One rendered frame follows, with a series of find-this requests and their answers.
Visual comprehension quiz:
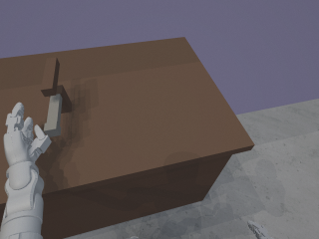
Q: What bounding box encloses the robot right hand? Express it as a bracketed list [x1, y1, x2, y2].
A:
[247, 220, 273, 239]

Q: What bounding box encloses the robot left forearm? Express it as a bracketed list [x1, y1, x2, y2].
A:
[0, 161, 45, 239]

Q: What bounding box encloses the counter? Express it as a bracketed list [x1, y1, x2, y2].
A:
[0, 37, 255, 239]

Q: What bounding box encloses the robot left hand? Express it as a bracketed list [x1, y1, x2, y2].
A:
[3, 102, 51, 167]

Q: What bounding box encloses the tap lever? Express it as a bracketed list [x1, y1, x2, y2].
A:
[44, 94, 63, 137]

